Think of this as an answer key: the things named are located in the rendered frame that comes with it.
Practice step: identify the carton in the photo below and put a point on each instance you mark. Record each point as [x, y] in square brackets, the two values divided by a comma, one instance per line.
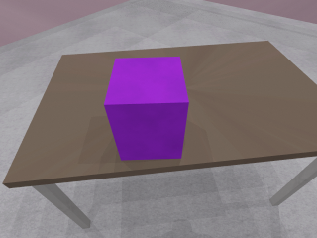
[147, 105]

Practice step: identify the table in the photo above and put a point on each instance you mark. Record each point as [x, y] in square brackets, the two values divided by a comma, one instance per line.
[248, 103]

